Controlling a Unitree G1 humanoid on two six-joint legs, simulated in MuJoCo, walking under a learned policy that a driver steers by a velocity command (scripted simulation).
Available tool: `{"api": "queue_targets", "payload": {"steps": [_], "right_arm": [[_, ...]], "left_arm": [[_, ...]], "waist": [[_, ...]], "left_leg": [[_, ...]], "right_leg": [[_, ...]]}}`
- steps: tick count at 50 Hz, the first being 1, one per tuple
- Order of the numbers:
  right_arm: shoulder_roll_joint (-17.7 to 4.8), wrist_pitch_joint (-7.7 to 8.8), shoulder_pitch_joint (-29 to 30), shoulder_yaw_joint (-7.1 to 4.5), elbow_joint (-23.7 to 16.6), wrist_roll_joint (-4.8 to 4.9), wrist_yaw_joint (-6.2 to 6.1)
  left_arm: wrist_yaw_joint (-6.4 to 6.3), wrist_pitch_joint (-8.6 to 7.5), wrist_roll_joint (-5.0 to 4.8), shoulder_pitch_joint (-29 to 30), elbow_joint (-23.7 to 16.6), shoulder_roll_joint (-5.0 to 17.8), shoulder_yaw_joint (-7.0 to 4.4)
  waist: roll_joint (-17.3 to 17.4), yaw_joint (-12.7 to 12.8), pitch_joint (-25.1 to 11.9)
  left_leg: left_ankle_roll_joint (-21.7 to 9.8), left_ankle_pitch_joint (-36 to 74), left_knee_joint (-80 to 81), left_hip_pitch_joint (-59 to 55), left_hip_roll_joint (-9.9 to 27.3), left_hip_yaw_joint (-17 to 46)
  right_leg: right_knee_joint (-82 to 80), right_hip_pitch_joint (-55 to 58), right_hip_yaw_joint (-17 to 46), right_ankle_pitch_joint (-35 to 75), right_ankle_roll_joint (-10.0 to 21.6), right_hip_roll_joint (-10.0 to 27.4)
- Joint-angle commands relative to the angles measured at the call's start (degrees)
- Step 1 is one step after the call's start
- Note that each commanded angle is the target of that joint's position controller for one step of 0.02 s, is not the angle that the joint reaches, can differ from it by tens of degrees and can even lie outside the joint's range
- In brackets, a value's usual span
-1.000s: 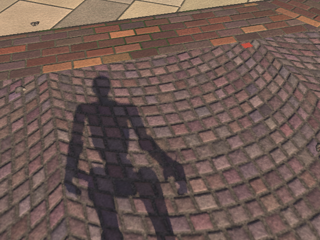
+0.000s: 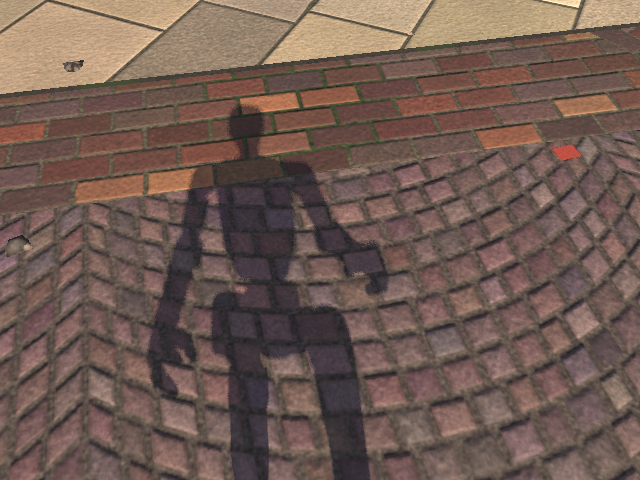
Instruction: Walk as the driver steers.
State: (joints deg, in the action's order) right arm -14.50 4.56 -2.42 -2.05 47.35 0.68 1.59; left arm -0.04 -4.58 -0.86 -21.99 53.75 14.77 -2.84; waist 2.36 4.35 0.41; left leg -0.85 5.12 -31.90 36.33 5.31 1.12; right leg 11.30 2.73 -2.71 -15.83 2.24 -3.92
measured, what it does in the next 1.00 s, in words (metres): walks ahead: left foot, then right foot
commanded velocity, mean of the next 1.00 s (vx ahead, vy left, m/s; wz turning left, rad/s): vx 0.50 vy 0.00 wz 0.17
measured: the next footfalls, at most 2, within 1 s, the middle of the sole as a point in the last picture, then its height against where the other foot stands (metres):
left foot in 0.10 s outside the picture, level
right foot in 0.62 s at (414, 459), level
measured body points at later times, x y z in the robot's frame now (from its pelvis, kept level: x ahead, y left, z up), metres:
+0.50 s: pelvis +0.29 +0.03 +0.00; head +0.31 +0.03 +0.45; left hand +0.48 +0.27 -0.10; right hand +0.28 -0.24 -0.13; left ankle +0.20 +0.13 -0.74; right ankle +0.48 -0.13 -0.69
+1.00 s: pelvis +0.56 -0.01 +0.00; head +0.58 -0.01 +0.45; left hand +0.53 +0.26 -0.13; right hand +0.76 -0.24 -0.11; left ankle +0.70 +0.18 -0.68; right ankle +0.50 -0.12 -0.74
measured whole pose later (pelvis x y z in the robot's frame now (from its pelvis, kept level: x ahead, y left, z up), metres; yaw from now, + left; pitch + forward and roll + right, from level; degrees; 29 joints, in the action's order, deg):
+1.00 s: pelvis +0.56 -0.01 +0.00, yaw +12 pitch +0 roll -2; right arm -15.4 1.7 -8.9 -4.5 47.3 1.2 0.9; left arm -0.7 -5.4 0.7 -16.7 55.1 14.6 -3.8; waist 2.0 3.3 1.1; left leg -1.6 1.3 -44.4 39.4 7.0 2.0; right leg 12.4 1.4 -13.3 -14.3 1.5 -1.7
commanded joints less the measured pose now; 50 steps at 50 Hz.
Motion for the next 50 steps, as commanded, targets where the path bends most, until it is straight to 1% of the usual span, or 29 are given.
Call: {"api": "queue_targets", "payload": {"steps": [1,3,4,5,6,7,8,9,10,12,14,17,22,25,28,29,30,31,32,33,34,35,36,37,38,39,42,47,50], "right_arm": [[-4.9,1.37,6.8,-0.79,-5.9,0.28,0.99],[-7.3,1.61,0.8,-1.87,-4.8,0.28,1.03],[-9.9,1.62,-8.4,-3.32,-2.0,0.22,0.65],[-14.2,1.49,-19.7,-4.61,0.4,-0.53,0.05],[-18.5,1.05,-23.9,-5.64,2.0,-0.54,0.13],[-12.2,0.89,-23.7,-4.0,1.8,0.0,0.08],[-9.9,0.95,-18.6,-3.19,0.9,-0.05,-0.23],[-8.6,0.98,-14.2,-2.76,-0.2,-0.42,-0.4],[-7.0,1.07,-11.2,-2.33,-0.5,-0.83,-0.25],[-5.5,1.44,-9.7,-1.85,-0.4,-1.42,0.02],[-6.9,1.9,-10.5,-2.19,0.5,-0.86,0.02],[-8.6,1.73,-12.8,-2.72,1.7,-0.73,-0.8],[-9.6,1.12,-17.3,-2.81,3.8,0.04,-1.6],[-9.8,0.32,-20.1,-2.99,5.6,0.38,-1.73],[-10.5,-0.64,-20.4,-3.4,6.4,0.68,-2.07],[-11.0,-0.93,-19.6,-3.56,6.2,0.7,-2.15],[-10.9,-1.23,-18.3,-3.46,5.8,0.67,-2.2],[-9.1,-1.32,-18.1,-2.69,5.0,0.11,-2.24],[-3.4,-0.64,-22.9,-0.93,3.3,-0.64,-1.96],[-1.7,0.39,-25.3,-0.31,4.2,0.37,-1.81],[-8.3,0.97,-20.9,-2.14,3.6,2.01,-1.76],[-9.1,1.1,-16.8,-2.48,2.3,2.45,-1.9],[-8.4,0.78,-15.0,-2.64,2.0,1.97,-2.26],[-7.7,-0.05,-15.1,-3.16,2.3,1.36,-2.57],[-6.1,-0.89,-16.9,-3.07,2.5,1.33,-2.49],[-4.6,-1.61,-17.5,-2.94,2.6,1.32,-2.4],[-4.1,-2.85,-14.8,-3.28,0.8,1.07,-2.45],[-2.8,-2.26,-7.1,-2.78,-2.3,0.51,-0.84],[-2.1,-2.19,-1.0,-2.16,-5.1,0.41,0.26]], "left_arm": [[-0.54,0.63,-0.28,-2.1,-0.8,10.0,-2.34],[-0.64,1.26,-0.16,-0.3,-1.0,11.0,-2.56],[-0.67,1.61,0.12,0.3,-1.2,10.0,-2.09],[-0.8,1.5,1.1,0.0,-2.7,8.1,-1.05],[0.09,0.04,1.06,-7.7,-2.9,-0.2,1.33],[0.32,-1.42,-0.36,-4.4,-2.0,5.5,0.15],[0.51,-2.37,-1.87,1.8,-4.0,9.2,-0.88],[0.22,-2.69,-1.8,5.3,-4.8,8.9,-0.77],[-0.08,-2.49,-0.78,7.1,-5.0,8.3,-1.04],[-0.12,-1.11,-0.16,5.0,-4.5,6.2,-1.1],[-0.27,0.06,0.12,5.1,-4.6,4.3,-0.76],[-0.34,0.38,0.75,10.9,-6.6,4.3,-0.71],[0.66,-0.37,0.28,21.1,-9.0,3.0,0.0],[1.5,-0.66,-0.14,25.3,-10.6,3.6,0.07],[2.25,-1.25,-0.07,25.5,-11.5,5.5,-0.48],[2.25,-1.49,-0.02,22.8,-11.0,6.5,-0.98],[2.02,-1.68,0.1,16.6,-9.2,8.2,-2.02],[1.46,-1.78,0.55,6.3,-6.3,11.5,-3.48],[0.9,-1.54,1.72,-1.9,-5.0,17.4,-4.95],[1.08,-1.06,1.03,-3.6,-4.2,15.0,-4.3],[0.98,-1.09,0.65,0.0,-4.8,10.7,-2.96],[0.77,-1.18,0.63,4.3,-5.6,8.5,-2.3],[0.87,-1.44,0.84,8.4,-5.7,6.6,-1.73],[0.98,-1.84,1.21,11.0,-5.7,4.7,-1.22],[1.02,-2.06,1.7,12.3,-5.4,4.8,-1.31],[1.08,-2.37,1.7,12.8,-5.1,4.5,-1.4],[0.46,-2.78,1.96,12.3,-3.8,6.2,-2.05],[-0.88,-2.04,1.72,10.2,-2.8,8.2,-2.57],[-1.25,-1.13,1.07,6.8,-1.8,9.5,-3.02]], "waist": [[-5.3,-0.9,4.2],[-7.3,-4.7,0.0],[-6.7,-9.1,-5.7],[-1.9,-12.8,-14.8],[13.7,-9.0,-22.6],[9.7,-11.4,-22.7],[7.2,-10.9,-13.3],[2.2,-9.2,-8.6],[0.0,-7.5,-4.6],[1.6,-4.4,-3.2],[1.1,-3.4,-1.5],[0.2,-4.3,0.8],[0.7,-7.6,2.7],[0.9,-8.6,3.9],[1.5,-6.9,3.5],[2.3,-5.1,2.0],[2.2,-1.6,-1.5],[0.9,2.5,-8.8],[-10.2,2.5,-18.8],[-18.9,2.3,-24.8],[-13.0,2.6,-16.3],[-10.6,1.4,-9.6],[-7.8,-0.4,-5.2],[-8.0,-2.2,-2.4],[-9.9,-3.9,-1.8],[-9.0,-4.4,-1.0],[-6.3,-5.2,1.1],[-4.8,-3.0,3.1],[-3.5,-0.6,5.1]], "left_leg": [[-1.8,-5.3,3.2,1.6,-0.9,-0.3],[-3.7,-9.4,4.4,-8.6,-4.0,-3.0],[-5.6,-8.2,5.0,-21.3,-5.3,-4.2],[-9.4,-6.1,2.2,-40.4,4.0,6.0],[-19.4,-17.6,7.9,-61.2,17.2,34.3],[-18.7,-24.1,13.6,-61.2,17.0,40.6],[-15.6,-22.3,14.6,-53.7,14.9,31.3],[-14.1,-16.9,15.9,-45.2,12.8,24.3],[-13.3,-11.6,17.8,-37.5,10.7,19.5],[-12.7,-7.6,21.3,-30.3,8.5,14.6],[-13.5,-4.5,23.7,-27.2,8.2,11.2],[-13.3,-2.3,25.7,-27.2,7.4,7.3],[-10.6,-4.4,26.3,-28.2,4.8,1.8],[-10.2,-4.3,24.1,-34.5,7.4,2.5],[-8.9,0.4,19.7,-39.2,9.8,4.7],[-8.4,6.1,16.6,-39.4,9.6,5.1],[-7.3,13.6,9.7,-38.1,7.5,3.9],[-5.6,11.5,-2.6,-31.3,4.2,1.9],[-1.7,-8.8,-24.9,-10.6,-3.4,-2.1],[-0.5,-38.6,-37.7,0.9,-8.2,3.1],[-1.3,-36.8,-42.9,6.1,-4.6,6.8],[-1.9,-31.6,-42.5,7.3,-1.6,5.2],[-1.8,-27.0,-39.4,5.1,0.5,4.5],[-1.9,-23.7,-36.4,2.2,2.1,5.0],[-1.6,-21.7,-35.5,-1.2,3.0,5.1],[-1.5,-20.8,-34.8,-2.3,3.4,4.9],[-0.8,-14.7,-30.8,1.6,3.5,5.5],[-0.4,-2.1,-14.7,2.0,2.4,1.7],[-1.2,-1.9,-8.7,3.7,1.8,-1.0]], "right_leg": [[0.7,2.0,7.9,21.1,8.1,19.0],[8.2,3.0,6.7,37.7,6.7,18.1],[18.8,0.2,4.4,43.8,5.2,15.1],[36.1,-11.8,2.0,31.3,3.2,11.8],[57.1,-36.4,2.0,-7.0,-1.1,0.5],[64.4,-43.4,10.1,-16.7,-0.4,1.9],[65.5,-47.6,9.4,-12.6,0.6,5.1],[63.0,-46.0,7.7,-7.2,0.8,8.3],[58.9,-43.8,6.9,-3.9,0.4,10.1],[54.8,-37.8,7.3,-0.7,0.1,12.0],[50.9,-37.8,6.5,0.8,-0.9,12.6],[41.3,-41.7,5.9,9.4,-2.4,12.8],[24.3,-37.5,2.8,22.5,-2.4,9.6],[20.1,-39.1,3.5,21.0,-1.4,9.0],[17.1,-36.7,4.1,14.8,0.5,8.1],[16.4,-32.3,3.3,12.6,1.1,6.9],[14.9,-23.3,1.8,12.3,2.2,5.2],[17.3,-7.3,3.8,13.7,4.3,7.7],[17.5,16.5,23.4,10.2,10.8,22.5],[8.6,22.2,42.4,0.4,15.3,28.9],[6.5,15.3,36.8,-4.8,12.3,26.9],[5.1,7.2,28.6,-4.0,9.9,25.1],[2.6,-0.8,22.7,-0.5,8.7,22.9],[0.3,-6.2,17.3,2.7,7.2,20.5],[-1.4,-9.9,14.3,4.8,7.3,20.2],[-2.7,-11.8,11.4,7.9,7.6,19.6],[-4.4,-12.2,4.5,14.8,8.1,19.2],[-5.4,-9.4,-4.2,18.8,6.9,17.7],[-4.5,-4.0,-6.5,20.6,6.7,19.3]]}}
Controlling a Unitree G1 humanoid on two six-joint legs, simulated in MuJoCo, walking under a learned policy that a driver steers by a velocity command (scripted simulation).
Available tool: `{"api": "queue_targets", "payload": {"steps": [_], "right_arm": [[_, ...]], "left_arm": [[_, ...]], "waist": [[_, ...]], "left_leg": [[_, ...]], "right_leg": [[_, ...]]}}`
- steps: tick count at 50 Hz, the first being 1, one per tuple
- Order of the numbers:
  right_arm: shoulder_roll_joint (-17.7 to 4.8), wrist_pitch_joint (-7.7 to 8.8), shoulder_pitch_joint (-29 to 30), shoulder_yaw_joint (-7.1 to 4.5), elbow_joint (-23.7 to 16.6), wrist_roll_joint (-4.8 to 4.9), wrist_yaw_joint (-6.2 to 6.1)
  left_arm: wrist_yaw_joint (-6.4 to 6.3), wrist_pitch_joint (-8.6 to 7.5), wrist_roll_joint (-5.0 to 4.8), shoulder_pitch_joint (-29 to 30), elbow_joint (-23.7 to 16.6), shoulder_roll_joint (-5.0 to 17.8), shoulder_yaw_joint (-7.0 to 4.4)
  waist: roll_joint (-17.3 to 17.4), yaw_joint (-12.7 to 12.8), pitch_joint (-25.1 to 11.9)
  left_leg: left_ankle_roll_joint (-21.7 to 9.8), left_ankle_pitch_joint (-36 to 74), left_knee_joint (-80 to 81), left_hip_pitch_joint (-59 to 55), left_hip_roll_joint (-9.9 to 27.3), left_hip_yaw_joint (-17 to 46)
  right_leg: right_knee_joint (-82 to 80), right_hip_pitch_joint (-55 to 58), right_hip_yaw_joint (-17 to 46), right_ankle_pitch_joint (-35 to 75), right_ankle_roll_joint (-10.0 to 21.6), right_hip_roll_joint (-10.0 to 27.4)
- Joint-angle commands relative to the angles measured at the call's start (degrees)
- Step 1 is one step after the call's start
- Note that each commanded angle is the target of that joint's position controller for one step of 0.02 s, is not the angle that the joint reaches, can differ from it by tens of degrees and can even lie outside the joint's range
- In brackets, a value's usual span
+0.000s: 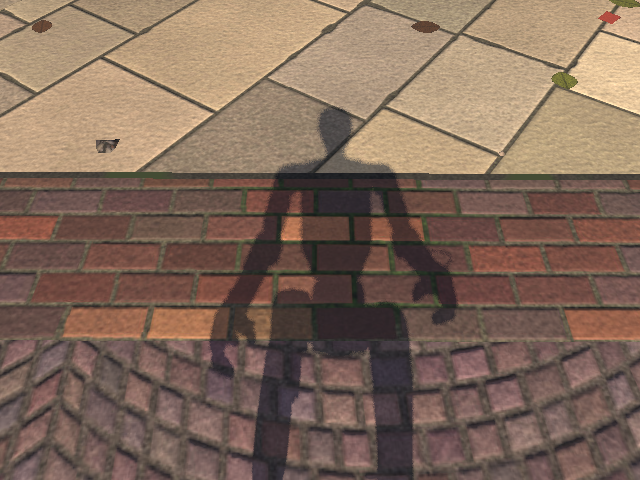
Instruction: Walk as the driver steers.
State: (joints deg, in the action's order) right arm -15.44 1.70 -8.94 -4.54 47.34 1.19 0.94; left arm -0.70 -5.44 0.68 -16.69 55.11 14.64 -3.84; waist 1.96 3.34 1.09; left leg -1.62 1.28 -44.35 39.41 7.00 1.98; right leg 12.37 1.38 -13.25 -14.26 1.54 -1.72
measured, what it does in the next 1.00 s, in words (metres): walks ahead: left foot, then right foot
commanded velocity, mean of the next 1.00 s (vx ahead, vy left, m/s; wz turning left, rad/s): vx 0.50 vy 0.00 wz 0.25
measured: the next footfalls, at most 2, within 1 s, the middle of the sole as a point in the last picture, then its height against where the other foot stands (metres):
left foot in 0.16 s outside the picture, level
right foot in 0.66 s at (346, 436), level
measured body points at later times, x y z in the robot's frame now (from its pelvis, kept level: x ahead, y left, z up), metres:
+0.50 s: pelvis +0.28 +0.06 +0.00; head +0.31 +0.09 +0.45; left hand +0.41 +0.37 -0.09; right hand +0.41 -0.20 -0.10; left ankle +0.22 +0.12 -0.74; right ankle +0.51 -0.08 -0.68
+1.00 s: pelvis +0.57 +0.08 +0.01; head +0.60 +0.08 +0.45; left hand +0.51 +0.36 -0.12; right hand +0.83 -0.10 -0.08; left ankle +0.67 +0.30 -0.69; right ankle +0.55 -0.01 -0.74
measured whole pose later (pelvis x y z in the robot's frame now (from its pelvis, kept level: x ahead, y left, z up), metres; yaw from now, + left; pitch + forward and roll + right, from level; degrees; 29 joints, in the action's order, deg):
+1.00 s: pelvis +0.57 +0.08 +0.01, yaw +12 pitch +2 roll +0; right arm -15.5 5.2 -4.7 -3.2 38.4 -0.4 -0.4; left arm 0.1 -3.8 -1.3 -21.4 49.0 14.8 -3.1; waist 1.5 5.0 1.5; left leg 2.2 -4.2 -37.4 34.7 3.1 6.0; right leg 17.7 -7.8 7.1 -11.3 4.0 -5.5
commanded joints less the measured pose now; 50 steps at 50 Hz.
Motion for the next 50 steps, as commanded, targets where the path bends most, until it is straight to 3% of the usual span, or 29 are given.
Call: {"api": "queue_targets", "payload": {"steps": [1,3,5,7,8,9,10,11,12,13,14,15,17,19,23,26,28,30,32,33,34,35,36,37,38,40,42,46,50], "right_arm": [[-1.2,0.66,7.0,0.44,-6.0,-0.06,1.26],[-1.6,0.56,8.8,0.4,-7.8,0.05,1.99],[-3.1,0.33,7.3,-0.33,-8.9,0.09,2.45],[-6.5,0.0,-1.5,-2.23,-7.6,0.41,2.35],[-9.8,-0.1,-11.0,-4.18,-5.2,0.51,1.61],[-15.4,-0.71,-17.1,-5.75,-3.6,0.54,0.19],[-18.5,0.25,-13.7,-5.65,-5.6,0.33,0.5],[-12.9,0.98,-14.8,-3.94,-6.0,-0.15,0.98],[-10.5,1.72,-12.7,-3.26,-5.9,-0.38,0.97],[-8.9,2.17,-8.7,-2.73,-6.5,-0.18,1.0],[-7.1,2.33,-5.3,-2.15,-7.2,-0.27,0.78],[-6.4,2.39,-3.8,-1.73,-8.1,-0.89,0.48],[-7.6,2.58,-4.1,-1.91,-8.2,-0.59,-0.12],[-9.3,2.66,-6.0,-2.36,-7.9,-0.43,-0.99],[-9.7,2.03,-8.9,-2.54,-7.3,-0.12,-1.86],[-9.7,1.74,-11.4,-2.63,-6.2,0.14,-1.83],[-8.2,1.68,-12.6,-2.15,-5.2,0.0,-2.04],[-8.5,1.48,-13.1,-2.19,-4.6,-0.46,-2.23],[-8.5,1.12,-12.2,-2.05,-4.7,-0.66,-2.16],[-7.2,1.05,-11.8,-1.42,-5.1,-1.01,-2.09],[-4.9,1.34,-16.0,-0.36,-6.0,-1.91,-2.18],[-2.6,2.19,-21.6,0.37,-5.7,-0.64,-1.85],[-7.5,2.82,-16.7,-0.22,-6.2,-0.05,-1.76],[-9.2,3.33,-9.0,-0.65,-7.9,0.15,-1.64],[-8.5,3.8,-4.5,-0.46,-8.9,-0.9,-1.71],[-7.1,4.37,-4.6,-0.64,-9.8,-1.98,-1.71],[-5.7,4.24,-5.0,-0.47,-10.0,-2.03,-1.71],[-3.6,3.98,1.9,0.41,-12.0,-1.92,-1.81],[-3.1,4.65,8.9,0.76,-13.5,-1.12,-0.96]], "left_arm": [[-0.59,0.19,-0.72,0.4,-2.8,10.0,-2.16],[-0.57,1.19,-1.25,-0.6,-2.3,10.6,-2.47],[-0.76,1.97,-1.68,0.6,-2.8,12.1,-2.91],[-1.03,2.86,-2.07,2.2,-3.4,13.5,-3.3],[-1.08,2.98,-2.21,3.2,-3.9,13.1,-3.03],[-0.85,2.29,-0.08,1.7,-5.2,8.7,-1.6],[0.07,0.07,-0.16,-1.4,-8.5,2.9,0.36],[0.99,-2.24,-2.48,6.0,-9.4,8.4,-0.7],[1.36,-3.3,-3.82,9.3,-10.8,9.1,-0.9],[0.93,-3.58,-2.85,9.0,-10.0,8.3,-0.84],[0.58,-3.17,-1.44,8.2,-9.3,9.0,-1.41],[0.67,-2.32,-1.08,7.1,-9.1,9.2,-1.69],[0.6,-0.97,-0.32,6.7,-9.6,8.0,-1.67],[0.32,-0.34,0.23,10.4,-11.1,6.6,-1.25],[0.83,-0.67,-0.21,18.5,-13.6,4.7,-0.29],[1.47,-1.14,-1.05,22.2,-15.5,5.5,-0.26],[2.25,-1.71,-1.02,21.2,-15.1,6.5,-0.34],[2.77,-2.16,-0.97,20.0,-15.0,7.5,-0.56],[2.68,-2.44,-0.72,14.5,-13.5,9.3,-1.39],[2.54,-2.57,-0.22,7.3,-11.7,11.3,-2.25],[2.68,-2.57,0.27,-1.1,-10.7,15.1,-3.08],[3.5,-1.79,-0.7,-5.7,-8.1,16.8,-3.79],[3.82,-1.61,-2.62,-4.3,-8.8,11.9,-2.36],[3.59,-1.16,-2.36,-0.2,-10.0,9.5,-1.62],[3.49,-0.68,-1.43,2.1,-10.8,8.8,-1.15],[2.91,-0.55,-0.75,3.5,-11.3,8.0,-0.73],[2.39,-0.44,-1.13,2.5,-11.0,7.8,-0.68],[0.82,0.14,-1.91,-0.3,-10.6,10.8,-1.71],[0.06,1.39,-2.36,-4.0,-9.9,10.6,-1.84]], "waist": [[-3.0,0.9,4.9],[-3.6,0.8,5.1],[-5.5,-1.4,2.7],[-7.1,-7.1,-2.9],[-5.5,-12.2,-7.7],[5.0,-12.4,-12.2],[14.2,-6.2,-19.1],[5.0,-10.4,-18.8],[3.2,-9.7,-11.6],[-2.6,-6.6,-7.0],[-2.4,-4.6,-5.0],[-1.2,-3.0,-4.4],[-1.3,-2.1,-3.6],[-1.0,-2.8,-2.0],[1.9,-6.0,-0.4],[3.2,-7.5,-0.1],[3.9,-7.6,-0.7],[5.4,-7.0,-0.1],[6.1,-3.8,-2.0],[4.2,-0.7,-7.7],[-5.0,0.1,-17.2],[-21.7,-1.4,-20.4],[-14.4,0.4,-14.7],[-8.5,1.1,-7.1],[-3.2,0.6,-2.9],[-5.0,-2.3,-2.4],[-7.0,-3.2,-3.3],[-6.2,-1.6,-1.6],[-6.9,0.9,-0.7]], "left_leg": [[-0.9,0.8,5.2,1.6,-0.2,-2.5],[-2.0,-3.2,7.0,2.0,-1.2,-4.3],[-3.9,-8.6,7.7,-3.5,-4.3,-7.4],[-6.7,-13.0,8.3,-16.0,-8.9,-10.1],[-9.0,-9.1,13.0,-30.6,-10.9,-8.9],[-12.7,-7.5,13.5,-47.1,-0.3,7.9],[-24.7,-19.7,23.9,-62.0,11.8,42.7],[-21.8,-21.0,28.8,-61.8,11.9,42.6],[-19.3,-17.2,28.8,-55.6,10.2,33.9],[-17.2,-10.7,28.8,-46.7,7.5,27.0],[-15.9,-5.2,29.2,-39.9,5.4,22.1],[-15.5,-2.0,30.4,-35.5,4.3,20.0],[-15.8,2.9,31.9,-30.9,3.1,17.3],[-15.4,4.9,32.6,-28.3,1.8,14.5],[-11.6,-1.8,31.8,-25.4,-2.1,11.1],[-10.5,-6.0,30.1,-26.4,-1.0,13.9],[-10.1,-6.8,27.5,-31.7,1.3,14.9],[-9.6,-2.7,25.3,-36.0,3.9,16.1],[-8.0,12.0,18.8,-38.7,2.8,14.3],[-6.5,17.1,8.6,-36.9,-0.3,11.2],[-3.7,3.7,-9.2,-24.7,-5.5,7.6],[0.5,-31.1,-25.3,-5.3,-12.6,3.7],[-0.2,-32.4,-30.3,2.6,-9.2,7.1],[-0.5,-26.9,-29.6,5.0,-6.9,5.9],[-0.8,-23.5,-26.6,3.5,-5.4,4.5],[0.1,-19.4,-19.4,-1.1,-2.9,4.3],[1.2,-19.3,-13.5,-3.4,-2.8,3.2],[3.8,-10.0,0.9,-4.8,-4.1,1.8],[4.6,0.7,11.7,-10.4,-6.8,1.6]], "right_leg": [[-4.7,-0.2,3.4,20.5,7.3,17.8],[-1.7,4.1,2.2,26.4,6.6,18.9],[4.4,6.1,0.5,43.7,5.4,19.1],[18.6,5.2,-0.8,58.1,4.0,18.1],[31.6,-1.4,-1.8,53.0,2.0,15.7],[50.4,-18.0,-1.6,20.4,-0.7,11.8],[67.8,-40.2,9.3,-19.9,-3.2,-1.1],[69.9,-46.7,18.6,-17.8,-1.6,1.8],[66.9,-49.2,18.1,-12.7,0.0,4.2],[61.4,-45.9,18.1,-8.3,0.2,6.8],[56.3,-41.9,18.1,-5.9,-0.4,8.5],[54.3,-38.2,18.4,-4.3,-1.0,9.4],[49.4,-36.1,17.4,-2.5,-2.9,9.1],[42.4,-37.1,16.4,2.7,-4.7,8.1],[24.5,-33.4,15.7,17.4,-5.3,4.5],[18.8,-30.6,16.3,20.6,-4.8,2.9],[16.4,-31.0,16.7,20.5,-3.5,3.7],[16.0,-31.2,16.0,15.9,-1.5,4.0],[13.7,-24.6,13.0,11.7,1.7,1.9],[15.0,-14.0,14.7,13.6,4.4,3.5],[17.4,4.5,29.5,15.5,10.8,13.3],[7.1,17.7,55.1,-0.2,18.5,21.9],[3.5,15.9,59.0,-13.1,16.5,21.3],[2.9,8.4,51.3,-11.5,14.0,19.2],[2.0,1.1,45.0,-4.7,12.6,16.3],[0.9,-4.9,39.8,5.3,12.8,13.2],[-0.1,-6.6,36.3,10.2,13.0,11.5],[-1.3,-11.0,32.0,14.3,12.5,10.1],[0.2,-13.6,30.7,12.4,10.4,8.2]]}}
Velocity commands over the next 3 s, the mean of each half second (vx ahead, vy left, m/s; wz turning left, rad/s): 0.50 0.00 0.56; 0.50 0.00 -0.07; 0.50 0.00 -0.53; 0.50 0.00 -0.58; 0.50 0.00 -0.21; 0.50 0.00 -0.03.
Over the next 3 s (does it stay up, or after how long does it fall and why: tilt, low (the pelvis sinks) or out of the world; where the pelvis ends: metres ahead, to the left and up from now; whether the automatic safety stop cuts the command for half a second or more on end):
stays up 1.57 -0.18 0.00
